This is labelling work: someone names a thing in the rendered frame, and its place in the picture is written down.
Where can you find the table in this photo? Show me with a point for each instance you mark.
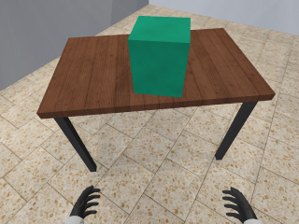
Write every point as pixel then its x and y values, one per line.
pixel 94 77

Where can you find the carton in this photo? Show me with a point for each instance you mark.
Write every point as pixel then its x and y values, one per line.
pixel 159 50

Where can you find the left robot hand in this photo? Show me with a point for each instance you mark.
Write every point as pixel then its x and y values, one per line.
pixel 79 209

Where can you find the right robot hand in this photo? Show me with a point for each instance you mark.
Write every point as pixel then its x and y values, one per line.
pixel 242 205

